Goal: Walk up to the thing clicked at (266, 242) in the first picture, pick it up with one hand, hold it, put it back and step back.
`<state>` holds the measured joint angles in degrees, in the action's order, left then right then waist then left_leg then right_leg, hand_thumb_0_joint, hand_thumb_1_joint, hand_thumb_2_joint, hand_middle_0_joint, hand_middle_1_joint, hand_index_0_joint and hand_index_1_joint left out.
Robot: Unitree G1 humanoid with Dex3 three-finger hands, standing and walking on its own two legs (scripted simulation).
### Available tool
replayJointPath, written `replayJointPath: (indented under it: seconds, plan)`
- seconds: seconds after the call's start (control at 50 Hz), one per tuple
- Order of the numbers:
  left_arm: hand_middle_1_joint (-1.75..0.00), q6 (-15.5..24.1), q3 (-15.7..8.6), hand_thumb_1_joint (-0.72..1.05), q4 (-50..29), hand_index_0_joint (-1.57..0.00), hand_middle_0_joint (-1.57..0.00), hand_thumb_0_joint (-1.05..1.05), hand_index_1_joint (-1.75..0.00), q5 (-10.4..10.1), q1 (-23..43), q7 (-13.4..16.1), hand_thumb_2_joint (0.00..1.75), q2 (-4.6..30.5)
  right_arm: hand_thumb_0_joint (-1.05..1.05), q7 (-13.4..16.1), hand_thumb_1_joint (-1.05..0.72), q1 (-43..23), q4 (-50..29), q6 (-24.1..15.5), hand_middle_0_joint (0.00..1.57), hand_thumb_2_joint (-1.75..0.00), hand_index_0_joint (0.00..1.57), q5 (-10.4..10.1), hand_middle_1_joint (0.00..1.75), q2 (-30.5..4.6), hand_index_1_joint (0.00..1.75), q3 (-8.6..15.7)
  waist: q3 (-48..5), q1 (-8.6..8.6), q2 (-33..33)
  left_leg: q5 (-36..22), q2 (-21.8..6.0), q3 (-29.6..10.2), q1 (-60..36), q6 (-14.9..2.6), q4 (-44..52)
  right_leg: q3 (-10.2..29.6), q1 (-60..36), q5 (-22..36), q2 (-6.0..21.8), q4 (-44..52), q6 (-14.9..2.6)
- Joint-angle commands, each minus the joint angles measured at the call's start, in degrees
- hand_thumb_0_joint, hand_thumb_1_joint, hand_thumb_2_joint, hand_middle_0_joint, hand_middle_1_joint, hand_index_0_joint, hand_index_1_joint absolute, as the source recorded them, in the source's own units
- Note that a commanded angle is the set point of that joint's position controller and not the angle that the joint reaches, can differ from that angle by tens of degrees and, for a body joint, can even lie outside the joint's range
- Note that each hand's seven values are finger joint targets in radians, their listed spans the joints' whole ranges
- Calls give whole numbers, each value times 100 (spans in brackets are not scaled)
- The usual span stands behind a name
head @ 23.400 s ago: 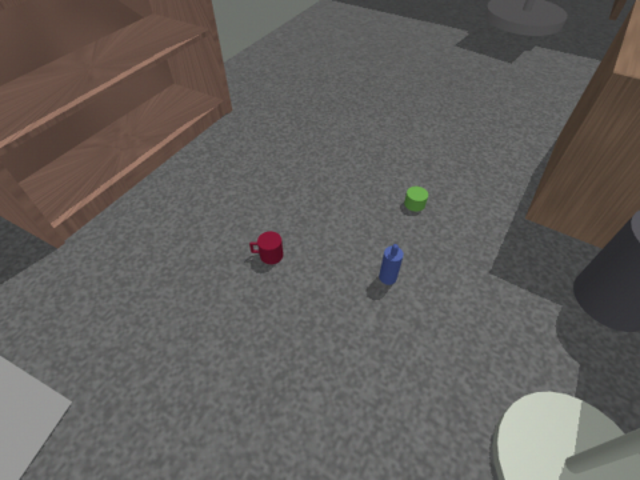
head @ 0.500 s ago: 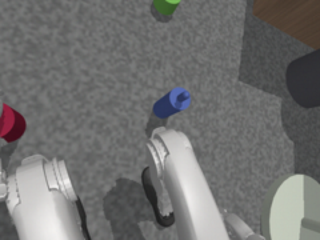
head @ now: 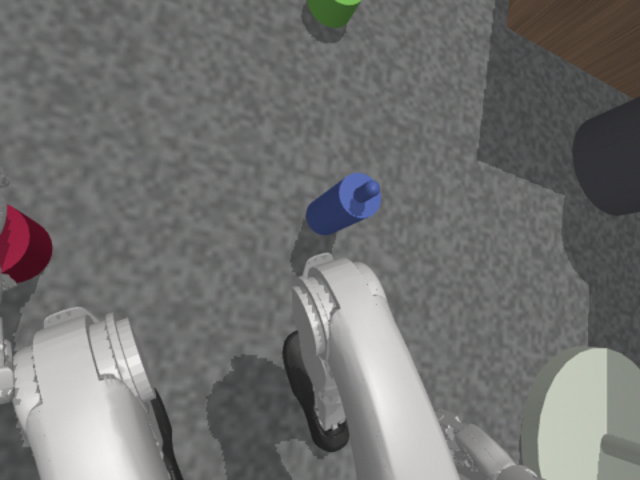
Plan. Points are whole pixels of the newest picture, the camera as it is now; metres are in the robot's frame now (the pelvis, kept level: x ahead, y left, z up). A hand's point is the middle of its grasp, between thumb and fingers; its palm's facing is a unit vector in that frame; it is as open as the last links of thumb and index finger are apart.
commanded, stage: withdraw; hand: left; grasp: from above
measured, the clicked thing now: out of the picture +0.41 +0.32 -0.26
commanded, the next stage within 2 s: home in 0.88 s
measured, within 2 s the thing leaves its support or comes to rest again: rests again in 0.30 s
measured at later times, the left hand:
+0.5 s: hand out of the picture +0.41 +0.34 -0.06, palm faces -0.38 -0.07 -0.92, open 14.2 cm
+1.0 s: hand out of the picture +0.41 +0.31 -0.14, palm faces -0.45 -0.08 -0.89, open 13.9 cm
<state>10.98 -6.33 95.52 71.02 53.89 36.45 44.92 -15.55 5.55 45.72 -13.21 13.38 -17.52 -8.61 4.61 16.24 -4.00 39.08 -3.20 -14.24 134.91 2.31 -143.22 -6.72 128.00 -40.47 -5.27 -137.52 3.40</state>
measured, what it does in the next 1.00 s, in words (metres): stands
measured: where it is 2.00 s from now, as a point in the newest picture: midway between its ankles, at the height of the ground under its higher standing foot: (245, 439)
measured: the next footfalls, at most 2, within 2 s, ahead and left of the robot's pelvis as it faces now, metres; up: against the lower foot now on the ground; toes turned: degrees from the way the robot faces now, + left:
none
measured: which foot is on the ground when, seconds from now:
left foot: down 0.00-1.00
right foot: down 0.00-1.00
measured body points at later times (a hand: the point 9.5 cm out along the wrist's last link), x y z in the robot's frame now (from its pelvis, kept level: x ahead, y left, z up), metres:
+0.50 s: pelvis +0.00 +0.00 +0.06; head +0.20 +0.06 +0.46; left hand +0.43 +0.34 -0.01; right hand +0.12 -0.26 -0.07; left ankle +0.07 +0.14 -0.27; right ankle +0.10 -0.12 -0.27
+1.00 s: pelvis -0.02 +0.00 +0.03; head +0.20 +0.09 +0.41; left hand +0.43 +0.31 -0.09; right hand +0.07 -0.28 -0.06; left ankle +0.07 +0.14 -0.27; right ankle +0.10 -0.12 -0.27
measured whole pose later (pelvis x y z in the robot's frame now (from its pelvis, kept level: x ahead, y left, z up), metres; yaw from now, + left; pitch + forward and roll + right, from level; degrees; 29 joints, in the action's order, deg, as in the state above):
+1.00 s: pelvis -0.02 +0.00 +0.03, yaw +5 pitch +32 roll -7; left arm 11.8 -0.5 89.5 74.1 58.8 26.0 40.7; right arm -5.6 7.1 42.4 -3.1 9.1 -16.8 -4.6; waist -1.5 14.3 -2.3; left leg 33.2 -1.6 -9.2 132.5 1.5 -133.5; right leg -3.5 125.8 -37.6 -2.3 -131.2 2.4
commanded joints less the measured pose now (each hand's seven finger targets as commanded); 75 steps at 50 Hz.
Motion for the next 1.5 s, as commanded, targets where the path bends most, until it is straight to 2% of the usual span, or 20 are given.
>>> replayJointPath:
  seconds: [0.0,0.1,0.18,0.3,0.38,0.44,0.56,0.62,0.78,0.88,0.94,1.0,1.02,1.12,1.14,1.22,1.3,1.34,1.42,1.48]
  plan:
    - [-104,-11,-137,-50,-762,-8,-6,0,-101,-148,1696,263,96,1270,0,67,-90,1168,-5,-46,20,-90,20,-55,30,-1608,30,435,-3752,242,2125,-866,-30,742,-2696,-315,1239,-679,-1867,1458,-138,1421,-434]
    - [-103,-57,-275,-51,-1556,-8,-6,0,-101,-148,1681,246,97,1374,0,58,-90,1150,-34,-31,20,-90,20,-64,30,-1573,30,525,-4262,76,2623,-1006,-15,795,-3206,-248,1360,-698,-1908,1574,-102,1349,-469]
    - [-102,-325,-386,-52,-2619,-7,-6,0,-100,-353,1088,120,98,1235,0,87,-90,1026,-185,152,20,-90,20,-259,30,-1453,30,830,-4929,-336,2998,-1189,-3,957,-3477,-233,1589,-520,-1991,1749,-52,1445,-517]
    - [-99,-922,-154,-54,-3899,-6,-7,0,-99,-657,1014,-651,99,935,0,291,-90,1179,-273,658,20,-90,20,-669,30,-1330,30,1261,-5577,-626,2624,-1130,38,1149,-3730,-316,2034,-184,-2231,1684,-5,1973,-539]
    - [-99,-1170,238,-55,-3579,-6,-7,0,-100,-774,660,-1475,101,430,0,461,-90,1314,-293,960,20,-90,20,-847,30,-1166,30,1375,-5016,-647,1842,-814,124,1089,-3638,-374,2542,-119,-2300,1224,6,2467,-561]
    - [-100,-1114,713,-55,-3422,-6,-7,0,-101,-954,512,-2116,102,-134,0,613,-90,1321,-467,1113,20,-90,20,-930,30,-1034,30,1377,-4452,-499,975,-526,172,1114,-3112,-469,2685,1,-2615,869,13,2852,-525]
    - [-101,-688,891,-52,-3400,-7,-8,0,-101,-991,542,-2768,101,-94,0,947,-89,1173,-732,1281,20,-90,20,-1020,30,-1032,30,1207,-3714,-588,440,-631,218,1179,-2982,-478,2900,80,-2755,876,87,3144,-542]
    - [-99,-406,823,-51,-3401,-8,-9,0,-100,-823,814,-2677,100,64,0,1046,-90,1103,-763,1291,20,-90,20,-999,30,-980,30,1118,-3869,-666,831,-674,223,1194,-3299,-419,2964,71,-2566,908,129,3010,-568]
    - [-101,118,823,-52,-2431,-7,-7,0,-100,-188,1957,-1647,100,209,0,1110,-90,1152,-549,1179,20,-90,20,-720,30,-1037,30,935,-4118,-327,1392,-585,238,1199,-3346,-360,2612,15,-1959,859,144,2654,-562]
    - [-101,107,523,-51,-1622,-8,-7,0,-100,186,2612,-925,99,720,0,1099,-89,1225,-433,1027,20,-89,20,-491,30,-1228,30,806,-4395,-146,1984,-506,235,1098,-3613,-274,2418,-199,-1554,786,185,2176,-566]
    - [-93,14,311,-43,-1218,-16,-15,0,-92,287,2718,-630,90,975,0,1066,-88,1296,-408,903,20,-89,20,-376,30,-1326,30,753,-4199,-56,2148,-245,249,1074,-3468,-278,2385,-286,-1419,641,213,2069,-548]
    - [-85,-106,27,-37,-1525,-23,-23,0,-84,208,2673,-495,95,1258,0,998,-88,1332,-450,804,20,-89,20,-289,30,-1356,30,766,-4765,-126,2713,-456,220,1064,-3812,-236,2269,-343,-1440,850,235,1826,-569]
    - [-93,-186,23,-45,-1564,-15,-15,0,-92,139,2471,-503,94,1190,0,963,-89,1322,-487,784,20,-89,20,-281,30,-1302,30,759,-4910,-172,2723,-593,219,1115,-3855,-236,2176,-309,-1494,958,224,1812,-584]
    - [-68,-488,-142,-14,-2407,-23,-25,0,-70,-386,2021,-743,96,1207,0,864,-88,1450,-522,820,20,-89,20,-424,30,-1258,30,918,-5580,-367,2717,-893,198,1205,-3913,-290,2181,-255,-1874,1272,194,1922,-567]
    - [-62,-549,-53,-6,-2396,-22,-24,0,-64,-555,1948,-862,92,1016,0,836,-89,1542,-464,832,20,-90,20,-456,30,-1189,30,919,-5431,-318,2542,-897,192,1210,-3770,-319,2147,-226,-1964,1313,171,2013,-551]
    - [-51,-723,-231,16,-3204,-21,-22,0,-52,-1284,1228,-1329,87,874,0,799,-89,1764,-447,913,20,-90,20,-656,30,-1106,30,1095,-5899,-674,2321,-1249,211,1264,-3934,-357,2405,-138,-2684,1586,182,2303,-521]
    - [-37,-952,-127,46,-4241,-19,-20,0,-37,-2114,443,-1937,82,348,0,842,-90,1772,-580,1076,20,-90,20,-964,30,-1026,30,1286,-6024,-814,1657,-1392,221,1299,-4018,-427,2783,25,-3396,1830,156,2829,-476]
    - [-34,-1081,44,62,-4568,-20,-20,0,-35,-2506,-267,-2277,86,-96,0,870,-90,1638,-693,1145,20,-90,20,-1073,30,-949,30,1315,-5692,-818,1248,-1383,218,1288,-3858,-466,2986,82,-3697,1904,145,3095,-443]
    - [-30,-1211,63,90,-5713,-20,-20,0,-30,-3245,-1102,-2829,90,-447,0,1000,-90,1265,-977,1240,20,-90,20,-1229,30,-815,30,1380,-5115,-971,1005,-1055,191,1176,-4001,-474,3553,154,-3820,1545,189,3569,-464]
    - [-30,-1296,85,90,-6598,-20,-20,0,-30,-3771,-1601,-3044,90,-711,0,1113,-90,969,-1233,1265,20,-90,20,-1309,30,-757,30,1395,-4933,-1102,1073,-882,153,1064,-4581,-428,4036,192,-3863,1323,239,3875,-509]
